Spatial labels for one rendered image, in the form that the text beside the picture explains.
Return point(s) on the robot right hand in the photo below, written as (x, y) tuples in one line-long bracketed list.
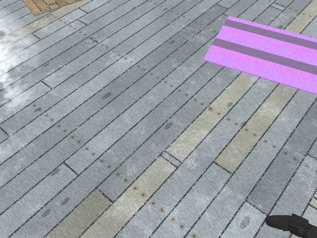
[(293, 223)]

